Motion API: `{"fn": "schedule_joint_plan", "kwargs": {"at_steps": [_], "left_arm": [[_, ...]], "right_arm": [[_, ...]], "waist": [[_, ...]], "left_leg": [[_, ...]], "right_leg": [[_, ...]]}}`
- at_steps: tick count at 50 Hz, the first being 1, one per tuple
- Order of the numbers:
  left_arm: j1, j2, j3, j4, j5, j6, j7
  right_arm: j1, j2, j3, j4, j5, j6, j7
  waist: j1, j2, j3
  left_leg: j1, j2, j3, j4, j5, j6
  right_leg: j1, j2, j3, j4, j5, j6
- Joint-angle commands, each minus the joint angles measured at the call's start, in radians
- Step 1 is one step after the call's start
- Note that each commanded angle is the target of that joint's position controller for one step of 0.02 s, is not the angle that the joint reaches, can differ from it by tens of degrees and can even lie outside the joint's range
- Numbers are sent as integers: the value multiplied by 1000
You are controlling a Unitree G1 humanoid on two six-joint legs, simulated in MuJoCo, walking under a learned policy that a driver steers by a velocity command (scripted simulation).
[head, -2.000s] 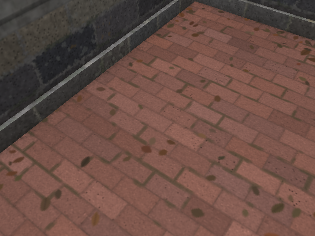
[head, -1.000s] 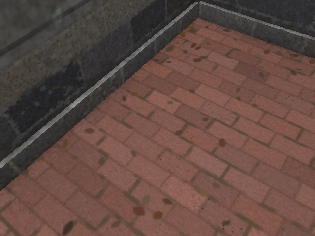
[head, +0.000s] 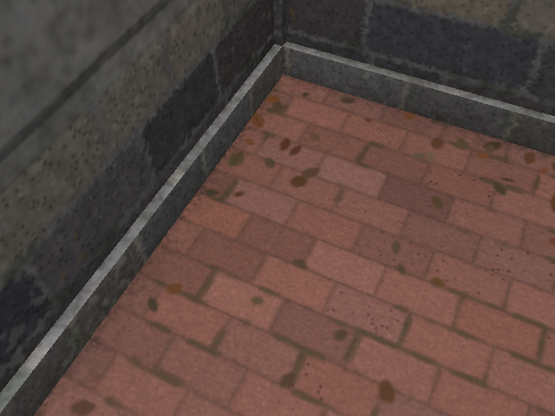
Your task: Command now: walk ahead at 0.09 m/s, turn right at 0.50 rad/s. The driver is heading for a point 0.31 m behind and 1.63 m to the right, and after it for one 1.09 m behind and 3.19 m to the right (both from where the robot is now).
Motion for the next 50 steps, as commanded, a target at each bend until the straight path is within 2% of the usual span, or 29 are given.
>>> {"fn": "schedule_joint_plan", "kwargs": {"at_steps": [1,4,8,10,13,16,17,18,19,20,21,22,23,25,28,29,30,33,36,37,38,39,40,41,42,43,44,46,50], "left_arm": [[26,120,28,-74,-25,11,27],[15,138,35,-89,8,24,33],[3,171,48,-120,-7,49,52],[-1,168,48,-129,-9,63,59],[11,154,46,-136,-4,78,64],[2,149,42,-151,-14,96,69],[40,129,37,-148,-24,100,69],[58,75,27,-161,-27,99,65],[30,108,40,-200,-23,80,57],[56,181,62,-176,-10,70,48],[88,184,71,-144,-18,76,46],[113,153,67,-122,-19,89,51],[123,132,61,-114,-13,98,52],[90,98,48,-145,-20,113,50],[4,71,31,-203,-28,109,43],[-10,60,25,-219,-30,110,37],[-16,60,23,-228,-30,110,30],[8,87,33,-238,-30,116,14],[84,88,47,-218,-28,122,4],[134,109,59,-200,-27,122,12],[181,202,87,-200,-30,119,26],[176,297,96,-233,-7,110,31],[213,250,86,-227,18,85,21],[166,223,73,-220,17,68,22],[101,196,67,-222,-1,63,29],[55,167,56,-230,-17,65,35],[32,158,50,-235,-19,69,41],[34,153,46,-236,-10,73,50],[56,171,54,-230,-16,79,60]], "right_arm": [[35,-145,-37,-62,5,11,-29],[62,-88,-29,-65,2,24,-38],[44,-98,-33,-73,6,32,-41],[20,-105,-37,-82,12,30,-37],[4,-92,-36,-98,16,13,-17],[79,-103,-45,-80,21,-9,2],[121,-141,-59,-70,13,-10,3],[118,-227,-78,-82,-18,-4,-3],[75,-242,-84,-96,-52,2,-2],[14,-183,-70,-137,-48,0,-10],[-23,-141,-63,-153,-30,2,-16],[-40,-126,-59,-163,-13,6,-19],[-35,-124,-55,-166,-9,11,-19],[-22,-127,-55,-170,-3,22,-24],[37,-159,-69,-165,-8,41,-38],[41,-165,-75,-165,4,44,-40],[39,-176,-79,-171,2,45,-35],[30,-203,-94,-180,15,42,-16],[6,-197,-97,-177,41,39,-5],[52,-162,-89,-158,38,36,0],[79,-107,-74,-165,3,34,8],[24,-64,-55,-236,-32,27,8],[-62,-119,-71,-254,-10,21,1],[-76,-137,-79,-257,13,24,-2],[-56,-136,-84,-238,11,29,-10],[-47,-146,-89,-229,1,35,-19],[-27,-145,-92,-228,-5,36,-20],[0,-120,-88,-228,-2,32,-13],[-45,-81,-70,-252,2,27,-4]], "waist": [[-1,5,-197],[-31,-108,-170],[-14,-134,-218],[-1,-155,-198],[12,-164,-183],[-30,-163,-172],[-36,-122,-173],[-8,91,-162],[0,335,-122],[12,234,-133],[23,153,-131],[29,117,-125],[15,114,-104],[8,132,-74],[-47,175,-83],[-53,185,-93],[-58,192,-109],[-53,213,-118],[-4,190,-116],[8,131,-131],[3,-96,-154],[1,-342,-157],[84,-231,-233],[52,-187,-178],[19,-141,-144],[3,-131,-128],[-15,-136,-132],[-25,-136,-157],[1,-142,-148]], "left_leg": [[-209,78,-89,2,86,-6],[-110,44,-60,-231,98,-12],[-55,24,-73,-399,178,-41],[-46,19,-81,-455,205,-42],[-12,14,-87,-545,206,-31],[140,13,-61,-795,299,7],[247,93,-99,-885,334,37],[331,321,-305,-942,358,132],[270,447,-519,-1000,538,276],[263,452,-462,-974,605,292],[261,387,-344,-941,630,243],[277,332,-262,-920,625,202],[276,316,-210,-917,670,198],[262,283,-125,-932,663,197],[349,303,-94,-937,641,223],[356,317,-86,-933,629,227],[344,322,-65,-927,638,227],[306,345,-33,-910,639,221],[270,342,7,-812,597,164],[200,311,56,-720,531,108],[-11,220,154,-466,265,13],[-296,78,131,-217,-169,-56],[-297,74,-23,-62,-167,-51],[-308,89,-48,-28,-83,-34],[-307,102,-58,-55,11,-27],[-292,106,-64,-85,70,-28],[-241,90,-57,-82,118,-34],[-196,65,-49,-112,175,-41],[-160,42,-63,-339,198,-50]], "right_leg": [[302,-282,385,-217,184,-187],[192,-206,340,-235,171,-159],[190,-189,380,-245,-34,-139],[180,-179,409,-260,-174,-122],[201,-182,460,-248,-200,-118],[189,-145,472,-194,-171,-77],[124,-96,434,-129,-221,-34],[-35,15,269,94,-371,20],[-165,97,123,322,-509,64],[-162,34,159,497,-460,87],[-151,29,143,565,-400,98],[-159,21,123,624,-356,117],[-174,16,114,689,-328,136],[-172,-9,64,662,-286,158],[-166,-57,27,482,-263,183],[-135,-73,14,414,-269,181],[-74,-82,-1,364,-273,172],[54,-73,-59,222,-273,138],[205,-44,-96,-40,-125,70],[333,-29,-70,-134,-27,37],[523,-196,175,-170,276,-28],[573,-439,506,-147,560,-232],[516,-456,523,-185,452,-309],[476,-390,429,-195,351,-255],[432,-327,359,-193,260,-190],[394,-296,330,-194,232,-155],[345,-271,305,-195,254,-147],[326,-248,294,-196,243,-152],[335,-231,340,-184,126,-150]]}}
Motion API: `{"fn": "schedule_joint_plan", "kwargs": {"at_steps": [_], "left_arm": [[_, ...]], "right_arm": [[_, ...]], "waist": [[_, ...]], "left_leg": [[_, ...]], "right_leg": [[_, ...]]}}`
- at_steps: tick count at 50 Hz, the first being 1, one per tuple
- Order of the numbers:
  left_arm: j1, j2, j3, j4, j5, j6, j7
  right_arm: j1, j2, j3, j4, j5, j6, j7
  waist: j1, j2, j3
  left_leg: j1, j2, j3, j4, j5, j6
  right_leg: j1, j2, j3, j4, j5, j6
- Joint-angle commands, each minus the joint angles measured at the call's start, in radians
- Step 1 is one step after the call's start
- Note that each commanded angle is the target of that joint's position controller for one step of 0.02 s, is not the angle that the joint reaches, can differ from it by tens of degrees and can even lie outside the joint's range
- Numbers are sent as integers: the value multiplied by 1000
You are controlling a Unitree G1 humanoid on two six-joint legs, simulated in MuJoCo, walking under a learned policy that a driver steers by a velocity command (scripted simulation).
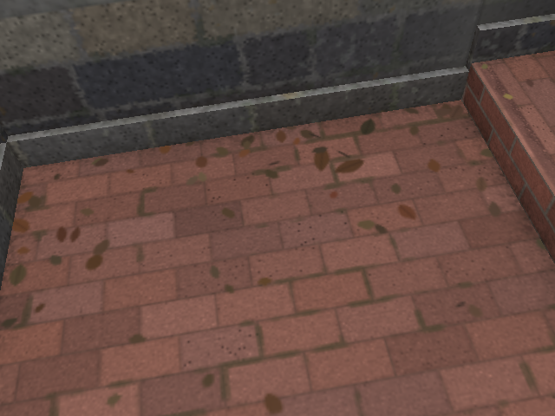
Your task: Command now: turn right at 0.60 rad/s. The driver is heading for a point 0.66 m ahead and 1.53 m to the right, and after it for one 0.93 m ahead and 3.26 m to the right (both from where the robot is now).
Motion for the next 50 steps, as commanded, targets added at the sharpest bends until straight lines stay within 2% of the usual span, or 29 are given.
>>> {"fn": "schedule_joint_plan", "kwargs": {"at_steps": [1,6,7,9,10,11,12,13,14,16,18,19,21,23,26,28,29,30,31,32,33,35,37,39,41,44,47,49,50], "left_arm": [[-35,177,51,-74,-2,-9,11],[-50,191,56,-79,-10,6,4],[-50,187,55,-78,-14,6,-1],[-88,172,49,-85,-26,13,-3],[-78,148,44,-85,-25,16,1],[-16,82,26,-82,-9,15,1],[-32,132,46,-115,-12,3,4],[-5,209,70,-88,-1,-3,5],[12,226,83,-55,-16,7,6],[20,180,77,-34,-20,31,16],[-8,132,63,-53,-32,38,13],[-40,116,57,-69,-32,36,12],[-70,83,41,-85,-24,30,5],[-70,60,26,-89,-11,24,-7],[-46,83,30,-77,-12,22,-13],[27,81,33,-42,-9,23,-17],[61,94,37,-25,-9,24,-15],[92,151,46,-20,-2,28,-7],[35,217,50,-49,23,23,-2],[35,152,33,-53,39,1,-9],[-2,127,19,-37,42,-16,-12],[-75,111,14,-26,13,-28,-9],[-94,89,2,-8,15,-27,-3],[-108,73,-3,8,17,-23,-1],[-113,75,-4,25,20,-15,-7],[-105,87,-2,57,20,-9,-14],[-125,128,10,72,-4,-7,-10],[-153,134,13,71,-15,-7,0],[-141,126,13,67,-7,-10,5]], "right_arm": [[-31,-53,-8,-82,1,-18,6],[-16,-74,-12,-90,18,-36,31],[-6,-75,-15,-89,13,-43,29],[41,-67,-18,-80,9,-50,33],[71,-94,-30,-74,-5,-53,30],[81,-161,-41,-85,-20,-44,23],[71,-200,-49,-83,-45,-39,28],[28,-147,-36,-111,-35,-42,26],[-16,-96,-20,-123,-26,-38,22],[-45,-70,-9,-132,-2,-31,12],[-33,-74,-5,-126,4,-21,0],[-8,-84,-9,-121,0,-17,-5],[34,-101,-16,-104,1,-6,-8],[38,-141,-30,-92,13,-2,-5],[40,-163,-35,-75,33,-8,12],[14,-151,-27,-66,52,-12,20],[50,-117,-14,-44,52,-17,25],[86,-47,10,-42,14,-29,35],[54,-5,34,-85,-21,-38,38],[-16,-87,11,-86,-8,-32,26],[-5,-107,2,-73,8,-25,25],[46,-102,-2,-29,-1,-12,21],[86,-90,-1,-6,1,-7,21],[97,-66,9,4,8,-5,24],[54,-47,21,-4,6,2,25],[34,-53,25,-8,9,7,23],[51,-76,14,0,14,-5,11],[92,-97,9,20,4,-22,7],[109,-134,2,21,-5,-29,3]], "waist": [[3,-174,-125],[4,-187,-123],[4,-199,-128],[-38,-187,-122],[-42,-151,-140],[0,70,-167],[9,300,-109],[12,191,-99],[26,128,-87],[25,97,-55],[10,103,-35],[-10,124,-42],[-44,136,-75],[-52,153,-95],[-47,166,-96],[3,145,-98],[16,107,-103],[-3,-57,-159],[-21,-322,-156],[40,-214,-157],[11,-185,-123],[-16,-163,-92],[-35,-157,-95],[-35,-155,-101],[-8,-154,-77],[10,-154,-58],[-10,-150,-27],[-51,-111,-26],[-43,-65,-56]], "left_leg": [[7,-9,-31,-137,15,-5],[131,-42,-50,-307,-31,15],[161,-49,-43,-355,-30,21],[273,-51,-18,-578,115,44],[389,23,-59,-630,219,71],[503,243,-250,-657,410,152],[445,406,-486,-702,548,334],[422,421,-447,-701,537,375],[400,354,-329,-686,498,330],[398,264,-187,-681,425,276],[400,218,-97,-702,406,266],[441,226,-86,-705,403,274],[502,240,-76,-693,412,287],[487,258,-55,-681,432,289],[459,279,-59,-664,469,293],[412,262,-36,-608,465,255],[351,232,-4,-565,413,203],[216,155,84,-417,189,100],[44,57,114,-278,-237,28],[57,74,23,-123,-308,10],[54,78,1,-55,-270,11],[44,86,-13,-40,-143,-5],[114,75,-7,-15,-60,-25],[159,77,4,-88,-24,-34],[188,74,24,-192,-28,-29],[233,69,25,-310,-56,-16],[276,42,20,-436,-13,4],[385,47,11,-599,237,29],[458,92,-23,-597,419,47]], "right_leg": [[130,-223,265,-103,199,-185],[114,-222,388,-74,219,-186],[120,-208,403,-64,242,-178],[97,-158,395,-8,247,-130],[29,-108,361,48,124,-77],[-100,7,211,276,-177,-7],[-280,101,75,466,-479,45],[-295,26,89,665,-441,83],[-293,12,72,736,-364,101],[-323,-9,37,814,-249,127],[-322,-12,-11,741,-184,140],[-334,-24,-30,679,-173,148],[-297,-44,-47,546,-201,158],[-196,-63,-74,413,-249,152],[-73,-49,-125,234,-225,122],[80,-30,-156,-5,-32,75],[203,-28,-142,-120,78,45],[392,-178,55,-119,349,6],[363,-400,307,-119,507,-170],[282,-420,321,-140,455,-265],[251,-380,255,-149,417,-248],[257,-301,160,-148,395,-181],[220,-269,94,-140,540,-182],[228,-247,56,-135,528,-178],[219,-237,51,-128,470,-176],[210,-259,105,-130,361,-190],[180,-259,193,-125,254,-187],[122,-225,200,-95,232,-136],[87,-183,175,-47,218,-95]]}}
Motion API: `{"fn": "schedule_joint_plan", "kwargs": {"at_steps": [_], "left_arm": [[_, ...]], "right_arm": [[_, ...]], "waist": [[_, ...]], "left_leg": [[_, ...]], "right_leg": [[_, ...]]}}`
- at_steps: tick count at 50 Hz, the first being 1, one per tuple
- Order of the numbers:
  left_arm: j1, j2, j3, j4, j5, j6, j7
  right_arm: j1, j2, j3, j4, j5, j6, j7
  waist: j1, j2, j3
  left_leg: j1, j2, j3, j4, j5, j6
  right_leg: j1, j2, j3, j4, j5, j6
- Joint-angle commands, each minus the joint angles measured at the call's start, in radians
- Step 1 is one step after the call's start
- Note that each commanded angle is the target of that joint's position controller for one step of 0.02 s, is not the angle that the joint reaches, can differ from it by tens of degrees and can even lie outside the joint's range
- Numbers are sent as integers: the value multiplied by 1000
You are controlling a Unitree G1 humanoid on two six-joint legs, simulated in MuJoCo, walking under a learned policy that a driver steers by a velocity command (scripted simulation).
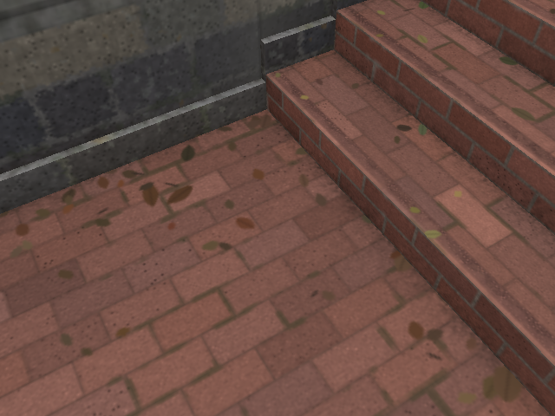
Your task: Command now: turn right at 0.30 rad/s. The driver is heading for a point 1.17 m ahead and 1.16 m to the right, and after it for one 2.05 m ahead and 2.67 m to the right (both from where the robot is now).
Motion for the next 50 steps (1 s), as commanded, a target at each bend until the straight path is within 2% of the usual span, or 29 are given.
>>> {"fn": "schedule_joint_plan", "kwargs": {"at_steps": [1,2,4,5,6,7,10,12,14,15,16,17,18,19,21,24,29,31,33,38,41,43,44,45,46,47,48,49,50], "left_arm": [[-24,169,56,-72,1,-12,16],[-37,166,56,-66,-5,-6,21],[-48,160,65,-76,-14,8,19],[-37,161,69,-75,-16,16,15],[-29,169,79,-74,-23,20,7],[-12,160,81,-69,-32,26,0],[-13,115,62,-64,-21,40,-13],[-2,129,65,-71,-27,46,-28],[60,147,76,-54,-28,54,-38],[104,169,87,-38,-25,58,-32],[144,258,114,-39,-27,58,-17],[182,371,127,-54,5,37,-15],[181,326,110,-59,29,-2,-27],[127,293,97,-59,23,-27,-24],[32,239,81,-64,-14,-38,-8],[53,208,64,-60,-1,-27,15],[93,216,63,-42,-18,-26,22],[122,217,64,-31,-21,-33,20],[123,224,63,-29,-20,-43,20],[133,248,71,-31,-8,-43,17],[132,240,69,-41,-7,-41,7],[112,216,63,-50,-11,-41,8],[109,185,53,-52,-13,-45,14],[125,126,36,-52,-6,-50,15],[170,50,16,-56,3,-55,17],[159,131,32,-114,-17,-67,17],[136,211,51,-94,-23,-67,18],[141,224,59,-71,-14,-66,10],[153,193,57,-55,-15,-70,3]], "right_arm": [[62,-227,-61,-30,-7,-25,-9],[55,-210,-66,-30,0,-23,-6],[24,-184,-62,-39,-6,-20,-12],[6,-170,-55,-53,-8,-19,-21],[0,-169,-53,-62,-11,-21,-27],[-43,-164,-52,-74,-8,-23,-27],[-85,-196,-70,-68,14,-9,-20],[-78,-207,-75,-61,16,2,-13],[-90,-206,-75,-56,32,4,-6],[-51,-180,-70,-38,34,0,2],[-7,-130,-57,-33,8,-4,10],[-118,-76,-32,-124,-20,-8,2],[-164,-126,-50,-126,5,-8,-6],[-166,-137,-54,-127,19,-7,-8],[-134,-156,-64,-88,9,-2,-25],[-102,-131,-61,-78,4,-9,-18],[-130,-111,-56,-92,8,-1,-12],[-141,-113,-57,-92,14,-6,-4],[-177,-116,-56,-100,20,-24,7],[-201,-113,-52,-91,16,-85,33],[-171,-117,-52,-75,32,-103,42],[-90,-118,-55,-49,40,-114,41],[-32,-119,-56,-27,42,-119,35],[66,-150,-65,-2,33,-122,28],[146,-205,-67,5,2,-126,21],[119,-273,-83,15,-14,-130,34],[47,-198,-68,-7,4,-131,31],[23,-148,-54,-20,7,-122,25],[19,-129,-46,-26,3,-112,21]], "waist": [[11,65,-85],[-14,132,-96],[-25,207,-72],[-35,220,-65],[-32,163,-59],[-6,104,-51],[-17,117,-62],[-18,139,-85],[18,121,-102],[31,69,-109],[31,-157,-99],[57,-367,-144],[90,-186,-194],[56,-158,-135],[20,-88,-69],[12,-124,-101],[25,-133,-76],[41,-138,-69],[57,-170,-28],[83,-165,-35],[65,-164,-23],[5,-163,-22],[-26,-143,-23],[-61,-67,-69],[-52,130,-123],[-9,237,-31],[-1,145,49],[-2,123,65],[-5,113,41]], "left_leg": [[120,87,-41,-65,372,67],[108,127,-77,-107,283,120],[129,256,-202,-180,287,219],[132,340,-262,-203,387,289],[137,380,-266,-206,458,325],[141,356,-214,-195,454,301],[115,264,-38,-167,477,229],[106,251,12,-136,489,216],[68,239,61,-60,408,174],[8,210,103,27,293,125],[-180,116,183,258,-2,36],[-411,-47,114,517,-474,-22],[-412,-33,-38,688,-485,-7],[-439,-18,-60,715,-403,17],[-447,14,-77,645,-218,29],[-364,-20,-64,624,-98,10],[-382,-49,-86,474,-74,-30],[-395,-46,-96,387,-41,-29],[-415,-43,-106,300,-12,-22],[-282,-66,-86,110,1,-16],[-132,-96,-60,31,-22,-3],[14,-93,-48,-67,45,19],[106,-79,-44,-141,56,39],[283,27,-140,-160,20,79],[392,232,-424,-251,-213,165],[296,387,-738,-370,-434,275],[245,358,-647,-383,-479,273],[233,284,-504,-368,-382,237],[248,238,-406,-364,-298,217]], "right_leg": [[-65,-121,171,-27,174,-49],[-84,-54,94,54,84,-10],[-193,-19,24,240,-101,28],[-249,-29,22,416,-319,55],[-304,-67,55,551,-396,78],[-323,-106,77,539,-371,91],[-218,-121,-10,366,-248,123],[-135,-102,-63,262,-177,113],[-16,-71,-115,85,-8,75],[84,-48,-95,0,81,41],[229,-153,117,-83,423,-30],[229,-430,568,-168,566,-273],[211,-460,592,-196,459,-340],[179,-420,499,-199,387,-297],[157,-334,395,-191,261,-193],[149,-279,322,-200,367,-186],[199,-278,374,-195,333,-198],[200,-263,427,-247,-7,-199],[187,-263,492,-294,-224,-198],[133,-214,493,-265,-209,-177],[11,-183,524,-232,-244,-161],[-71,-155,538,-179,-270,-133],[-124,-124,512,-118,-282,-108],[-249,-65,442,61,-360,-59],[-391,61,253,386,-406,-1],[-560,-2,216,507,-369,0],[-601,-88,199,571,-266,17],[-598,-105,159,596,-194,36],[-594,-124,128,621,-154,49]]}}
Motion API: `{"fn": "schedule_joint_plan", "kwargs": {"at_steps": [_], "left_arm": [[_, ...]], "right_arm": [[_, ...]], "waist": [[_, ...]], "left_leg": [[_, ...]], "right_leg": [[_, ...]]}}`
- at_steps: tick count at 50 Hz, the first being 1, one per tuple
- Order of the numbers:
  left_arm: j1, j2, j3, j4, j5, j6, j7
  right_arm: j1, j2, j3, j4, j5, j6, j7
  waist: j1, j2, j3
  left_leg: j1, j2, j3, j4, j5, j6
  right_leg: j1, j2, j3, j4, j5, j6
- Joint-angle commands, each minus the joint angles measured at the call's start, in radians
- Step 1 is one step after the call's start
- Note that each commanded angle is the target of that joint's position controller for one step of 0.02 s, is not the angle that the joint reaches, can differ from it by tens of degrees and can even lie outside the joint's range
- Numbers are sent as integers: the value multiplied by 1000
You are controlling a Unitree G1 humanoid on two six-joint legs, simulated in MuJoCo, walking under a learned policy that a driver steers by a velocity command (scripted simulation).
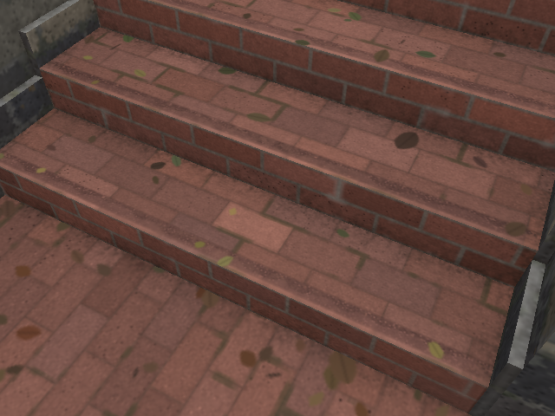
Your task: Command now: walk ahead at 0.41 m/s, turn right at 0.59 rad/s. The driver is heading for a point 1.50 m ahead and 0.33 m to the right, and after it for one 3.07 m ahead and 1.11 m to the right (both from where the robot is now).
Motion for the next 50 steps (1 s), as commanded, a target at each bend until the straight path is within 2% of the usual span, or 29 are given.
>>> {"fn": "schedule_joint_plan", "kwargs": {"at_steps": [1,4,12,14,16,17,18,19,20,21,23,24,26,27,29,30,31,32,34,37,38,40,42,44,45,46,47,48,50], "left_arm": [[-53,115,34,-77,-2,-31,-15],[-108,40,16,-119,-2,-37,-41],[-249,35,-2,-234,11,-46,-78],[-194,82,16,-238,10,-43,-78],[70,185,67,-176,2,-28,-65],[213,117,33,-95,154,-30,-50],[193,280,60,-153,141,-35,-38],[208,244,77,-155,77,-29,-27],[127,241,69,-153,72,-23,-23],[63,175,51,-146,62,-14,-24],[-9,119,27,-155,45,1,-16],[65,124,27,-133,38,4,-3],[46,179,37,-118,43,-5,0],[-28,221,46,-143,-2,-34,31],[-120,192,33,-175,11,-45,61],[-60,149,24,-138,59,-37,30],[40,169,34,-107,49,-52,19],[101,182,39,-81,36,-59,15],[70,187,40,-97,41,-43,11],[13,151,27,-115,62,-17,13],[3,145,26,-102,-18,-32,37],[-33,145,20,-102,9,-42,44],[-42,21,-22,-104,34,-40,56],[95,-59,-54,-104,46,-51,50],[116,29,-35,-98,38,-62,54],[55,104,-12,-87,22,-60,54],[-10,159,28,-57,23,-24,61],[56,159,27,-44,47,-8,73],[69,101,20,-64,36,16,69]], "right_arm": [[9,-119,-21,-55,-8,5,-16],[66,-134,-16,-36,-8,0,-10],[79,-226,-30,-32,6,20,-21],[69,-244,-37,-37,15,38,-22],[60,-227,-27,-51,14,52,-22],[83,-161,-5,-25,-32,44,-19],[264,-5,35,-86,-3,45,-14],[220,-134,18,-22,-32,62,-19],[122,-121,20,-59,-16,66,-18],[86,-112,32,-57,-33,68,-18],[101,-124,33,-36,-72,94,-13],[125,-128,23,-46,-92,135,6],[77,-124,21,-72,-87,175,25],[-59,-108,16,-195,-17,119,-8],[-119,-124,20,-213,-12,78,-25],[-16,-131,23,-94,-81,141,-10],[-25,-107,20,-116,-89,163,-20],[-18,-91,25,-126,-81,175,-22],[-32,-90,26,-126,-42,186,-9],[-120,-80,25,-139,-36,187,3],[-140,-62,26,-194,12,125,-13],[-103,-76,20,-174,19,77,-12],[-82,-29,25,-203,-19,52,-29],[25,-166,1,-187,-37,44,-21],[49,-149,-14,-175,-24,37,-13],[35,-118,-12,-194,-15,37,-13],[-98,-87,3,-218,-17,39,-13],[-64,-123,-11,-225,-6,34,-19],[-75,-148,-18,-241,-10,43,-29]], "waist": [[-48,176,96],[-71,146,74],[-101,133,69],[-47,141,19],[102,113,-128],[152,-19,-150],[25,-326,-337],[89,-17,-479],[64,-42,-337],[39,17,-207],[0,-33,-118],[2,22,-142],[-7,2,-84],[-61,-99,-164],[-60,-117,-63],[-14,-82,73],[6,-32,62],[7,-45,-19],[10,-100,-111],[23,-136,-8],[-9,-142,-115],[-31,-167,-39],[-63,-51,-19],[22,309,-82],[13,322,-107],[-15,221,-67],[2,149,114],[-5,117,-6],[5,129,-85]], "left_leg": [[219,315,-327,-278,-202,140],[182,275,-160,-303,14,166],[164,266,104,-239,419,137],[225,285,129,-96,751,117],[113,248,189,261,864,75],[-68,138,218,609,411,24],[-439,-35,145,977,-501,-38],[-324,38,-51,948,-320,-18],[-347,77,-50,904,-228,-26],[-357,113,-39,809,-173,-35],[-290,117,-36,705,-116,-50],[-279,106,-40,705,-85,-46],[-310,101,-47,645,-57,-48],[-254,84,-85,610,-63,-62],[-283,51,-47,497,-1,-93],[-389,54,-34,482,20,-87],[-399,69,-44,472,69,-78],[-381,68,-47,480,73,-68],[-317,69,-50,487,83,-63],[-251,73,-35,364,108,-65],[-113,47,-22,284,53,-70],[-40,48,25,237,-6,-52],[16,62,20,-77,43,-32],[255,327,-326,-139,492,96],[181,440,-513,-206,321,226],[157,399,-486,-231,164,242],[45,382,-314,-19,1000,232],[102,368,-220,7,1233,225],[61,326,-130,-5,1080,208]], "right_leg": [[-435,-141,-20,160,103,37],[-408,-155,-61,113,209,53],[-176,-142,-206,-293,366,37],[-103,-83,-233,-333,303,-11],[267,-10,-236,-391,310,-83],[453,-108,-113,-556,638,-92],[774,-553,434,-463,1433,-270],[708,-488,376,-455,1489,-268],[589,-428,234,-488,1361,-255],[460,-361,172,-540,1128,-224],[312,-293,133,-604,974,-177],[311,-323,205,-628,755,-149],[232,-322,253,-693,455,-135],[123,-252,244,-761,4,-214],[43,-228,214,-787,-21,-219],[137,-258,223,-744,345,-179],[194,-274,206,-668,728,-153],[256,-279,202,-613,903,-141],[245,-256,175,-612,712,-143],[102,-225,182,-666,347,-134],[22,-200,187,-688,7,-130],[-50,-215,221,-675,-73,-121],[40,-162,194,-522,237,-60],[-218,23,-11,-188,-98,47],[-194,-75,-11,-35,-121,95],[-216,-100,-20,94,-91,117],[-234,-57,11,194,-201,166],[-233,-23,-24,284,-171,177],[-142,-33,-39,296,-65,189]]}}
